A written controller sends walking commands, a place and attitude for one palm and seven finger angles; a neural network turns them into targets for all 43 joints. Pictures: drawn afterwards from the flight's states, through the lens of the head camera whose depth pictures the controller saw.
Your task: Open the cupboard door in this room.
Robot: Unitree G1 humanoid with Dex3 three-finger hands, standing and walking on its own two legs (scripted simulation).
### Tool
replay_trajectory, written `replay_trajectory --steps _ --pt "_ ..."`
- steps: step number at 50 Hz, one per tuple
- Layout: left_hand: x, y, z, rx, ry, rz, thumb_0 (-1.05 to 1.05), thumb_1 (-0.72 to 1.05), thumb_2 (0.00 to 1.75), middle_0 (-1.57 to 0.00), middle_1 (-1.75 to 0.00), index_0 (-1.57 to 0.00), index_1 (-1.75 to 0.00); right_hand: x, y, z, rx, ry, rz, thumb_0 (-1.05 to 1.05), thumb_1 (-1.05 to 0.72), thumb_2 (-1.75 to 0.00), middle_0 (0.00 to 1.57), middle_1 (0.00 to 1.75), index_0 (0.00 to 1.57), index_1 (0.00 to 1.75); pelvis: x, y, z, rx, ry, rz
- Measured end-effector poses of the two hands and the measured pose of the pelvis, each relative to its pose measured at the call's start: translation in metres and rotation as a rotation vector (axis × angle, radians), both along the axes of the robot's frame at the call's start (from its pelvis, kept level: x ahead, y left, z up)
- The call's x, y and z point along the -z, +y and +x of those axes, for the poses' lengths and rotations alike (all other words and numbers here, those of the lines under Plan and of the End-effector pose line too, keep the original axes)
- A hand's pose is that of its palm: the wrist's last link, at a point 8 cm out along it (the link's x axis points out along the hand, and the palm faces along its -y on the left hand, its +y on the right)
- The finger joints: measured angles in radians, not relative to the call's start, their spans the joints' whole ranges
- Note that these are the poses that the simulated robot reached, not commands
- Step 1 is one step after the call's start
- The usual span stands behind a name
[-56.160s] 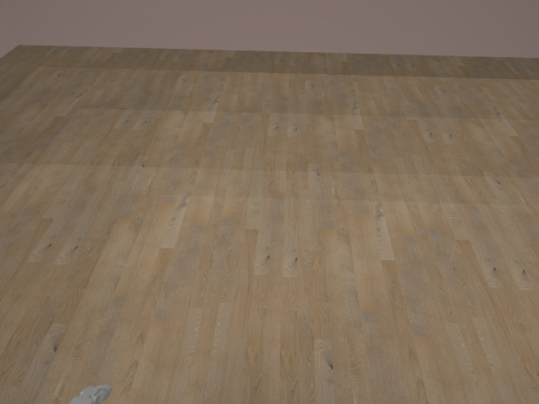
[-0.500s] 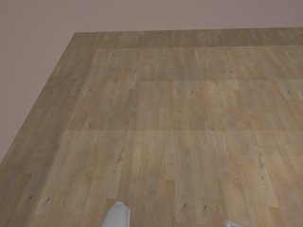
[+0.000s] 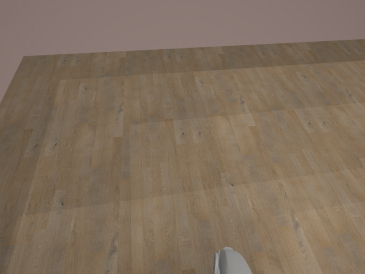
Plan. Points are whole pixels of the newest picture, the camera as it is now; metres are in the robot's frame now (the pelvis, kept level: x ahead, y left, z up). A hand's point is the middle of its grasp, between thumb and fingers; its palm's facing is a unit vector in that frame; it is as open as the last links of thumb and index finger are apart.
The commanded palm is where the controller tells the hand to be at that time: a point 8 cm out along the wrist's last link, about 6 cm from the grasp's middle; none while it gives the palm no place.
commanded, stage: turn to face it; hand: left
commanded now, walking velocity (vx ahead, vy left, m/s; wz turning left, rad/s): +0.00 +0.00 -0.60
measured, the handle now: out of the picture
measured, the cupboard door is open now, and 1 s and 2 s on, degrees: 44 44 44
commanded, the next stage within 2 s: none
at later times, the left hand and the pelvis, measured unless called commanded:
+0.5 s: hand (139, 230) +0.24 +0.14 -0.16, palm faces +0.16 -0.97 -0.17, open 7.2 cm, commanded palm none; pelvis +0.14 -0.04 +0.00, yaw +9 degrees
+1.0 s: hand (110, 262) +0.16 +0.19 -0.16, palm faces +0.43 -0.84 -0.32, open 7.4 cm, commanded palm none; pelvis +0.17 -0.05 -0.01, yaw +25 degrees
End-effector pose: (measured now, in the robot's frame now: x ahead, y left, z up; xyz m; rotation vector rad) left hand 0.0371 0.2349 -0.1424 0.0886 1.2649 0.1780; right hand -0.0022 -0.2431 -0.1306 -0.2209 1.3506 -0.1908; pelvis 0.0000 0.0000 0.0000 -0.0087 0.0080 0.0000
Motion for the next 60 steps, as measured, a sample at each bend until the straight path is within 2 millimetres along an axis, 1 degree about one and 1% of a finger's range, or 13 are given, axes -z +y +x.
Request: replay_trajectory --steps 4,8,10,13,17,20,26,32,35,38,45,53,60 --pt "-0.005 -0.004 0.091 0.104 -0.079 0.024 0.0 0.92 0.9 -0.19 -0.3 -0.19 -0.3 0.002 -0.003 -0.022 0.09 0.113 0.01 0.0 -0.93 -0.89 0.2 0.3 0.2 0.3 0.003 -0.007 0.033 0.034 0.004 0.001" --pt "-0.004 -0.024 0.168 0.191 -0.144 0.053 0.0 0.92 0.9 -0.19 -0.3 -0.19 -0.3 0.012 -0.001 -0.032 0.157 0.218 0.052 0.0 -0.92 -0.89 0.2 0.3 0.2 0.3 0.013 -0.022 0.07 0.036 0.009 0.014" --pt "-0.002 -0.037 0.196 0.205 -0.188 0.066 0.0 0.92 0.9 -0.19 -0.3 -0.19 -0.3 0.019 0.0 -0.028 0.176 0.27 0.085 0.01 -0.92 -0.89 0.2 0.3 0.2 0.3 0.02 -0.032 0.089 0.025 0.011 0.025" --pt "-0.007 -0.055 0.213 0.194 -0.218 0.058 0.0 0.92 0.9 -0.19 -0.3 -0.19 -0.3 0.023 -0.001 -0.005 0.18 0.289 0.12 0.01 -0.91 -0.89 0.2 0.3 0.2 0.3 0.017 -0.041 0.105 -0.012 -0.001 0.029" --pt "-0.013 -0.069 0.207 0.129 -0.193 0.035 0.0 0.91 0.9 -0.19 -0.3 -0.2 -0.3 0.022 -0.007 0.054 0.125 0.218 0.142 0.01 -0.91 -0.89 0.2 0.3 0.2 0.3 0.006 -0.047 0.12 -0.055 -0.006 0.039" --pt "-0.014 -0.071 0.197 0.053 -0.181 0.021 -0.01 0.92 0.9 -0.2 -0.3 -0.2 -0.3 0.02 -0.012 0.105 0.068 0.126 0.143 0.01 -0.91 -0.89 0.2 0.3 0.2 0.3 0.002 -0.048 0.128 -0.091 0.001 0.039" --pt "-0.01 -0.046 0.18 -0.063 -0.179 0.033 -0.03 0.93 0.9 -0.2 -0.3 -0.2 -0.3 0.013 -0.019 0.191 -0.072 -0.001 0.089 0.01 -0.93 -0.89 0.2 0.3 0.2 0.3 0.003 -0.039 0.14 -0.176 0.008 0.016" --pt "0.02 -0.01 0.135 -0.197 -0.103 0.026 -0.01 0.92 0.9 -0.2 -0.3 -0.2 -0.3 0.009 -0.011 0.261 -0.219 -0.112 0.009 0.01 -0.92 -0.89 0.2 0.3 0.2 0.3 0.021 -0.019 0.148 -0.259 0.011 -0.016" --pt "0.025 0.006 0.11 -0.233 -0.02 0.043 0.0 0.92 0.9 -0.2 -0.3 -0.2 -0.3 0.005 -0.004 0.28 -0.273 -0.139 -0.01 0.01 -0.92 -0.89 0.2 0.3 0.2 0.3 0.022 -0.015 0.149 -0.281 0.017 -0.005" --pt "0.016 0.015 0.095 -0.27 0.023 0.065 0.0 0.92 0.9 -0.19 -0.3 -0.2 -0.3 -0.001 0.001 0.29 -0.316 -0.13 -0.011 0.0 -0.92 -0.89 0.2 0.3 0.2 0.3 0.014 -0.015 0.153 -0.31 0.028 -0.008" --pt "-0.011 0.014 0.085 -0.339 0.022 0.129 0.0 0.91 0.9 -0.19 -0.3 -0.2 -0.3 0.004 0.003 0.309 -0.399 -0.087 0.035 0.0 -0.91 -0.89 0.2 0.3 0.2 0.3 0.004 -0.028 0.162 -0.38 0.035 -0.007" --pt "-0.024 -0.027 0.097 -0.393 -0.05 0.197 0.0 0.91 0.9 -0.19 -0.3 -0.2 -0.3 0.031 -0.022 0.349 -0.46 -0.065 0.095 0.01 -0.91 -0.89 0.2 0.3 0.2 0.3 0.013 -0.068 0.176 -0.487 0.024 0.028" --pt "-0.032 -0.078 0.078 -0.494 -0.031 0.151 0.0 0.91 0.9 -0.2 -0.3 -0.2 -0.3 0.015 -0.02 0.394 -0.559 -0.084 0.11 0.01 -0.91 -0.89 0.2 0.3 0.2 0.3 -0.002 -0.085 0.185 -0.595 0.018 0.069"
